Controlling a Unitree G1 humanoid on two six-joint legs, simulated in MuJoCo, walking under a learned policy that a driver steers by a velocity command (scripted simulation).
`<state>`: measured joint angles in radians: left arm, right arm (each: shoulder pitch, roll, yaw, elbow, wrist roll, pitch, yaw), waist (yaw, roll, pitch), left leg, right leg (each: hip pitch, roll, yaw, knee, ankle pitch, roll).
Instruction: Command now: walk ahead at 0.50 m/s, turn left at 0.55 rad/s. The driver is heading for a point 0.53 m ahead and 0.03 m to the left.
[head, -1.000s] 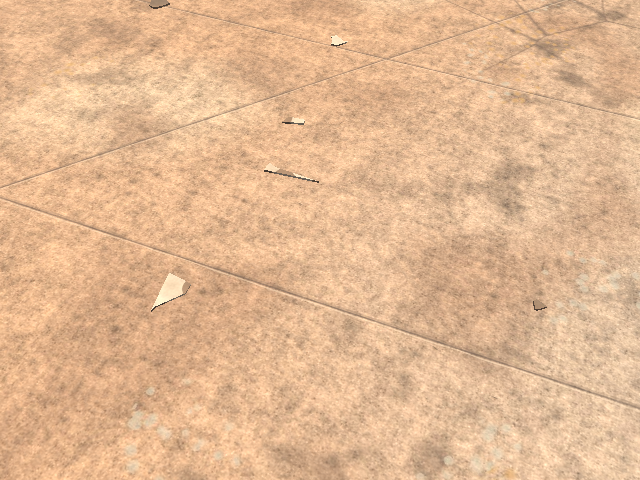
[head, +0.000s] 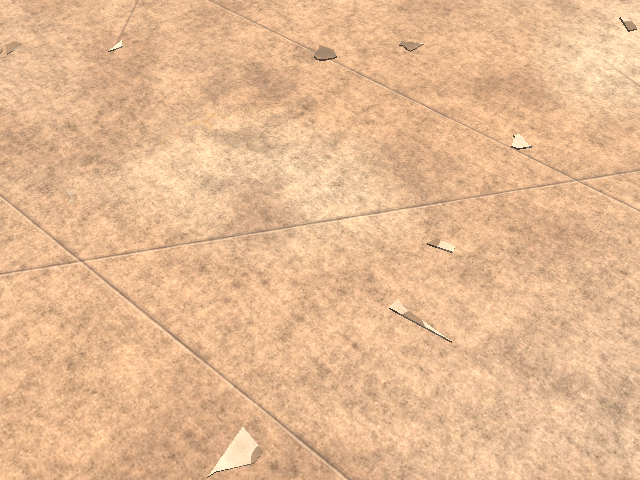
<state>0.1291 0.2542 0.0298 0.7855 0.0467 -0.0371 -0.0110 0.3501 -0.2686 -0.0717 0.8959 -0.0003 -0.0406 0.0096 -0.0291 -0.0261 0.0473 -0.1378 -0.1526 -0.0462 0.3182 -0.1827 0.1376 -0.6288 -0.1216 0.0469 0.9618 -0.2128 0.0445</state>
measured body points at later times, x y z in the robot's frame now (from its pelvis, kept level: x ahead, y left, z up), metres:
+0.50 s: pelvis +0.27 -0.04 +0.00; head +0.30 -0.05 +0.45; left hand +0.25 +0.24 -0.11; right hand +0.46 -0.28 -0.12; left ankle +0.26 +0.10 -0.67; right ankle +0.28 -0.14 -0.74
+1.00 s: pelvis +0.42 +0.04 +0.00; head +0.44 +0.07 +0.45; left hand +0.40 +0.29 -0.16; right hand +0.57 -0.16 -0.13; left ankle +0.46 +0.13 -0.74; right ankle +0.47 -0.09 -0.71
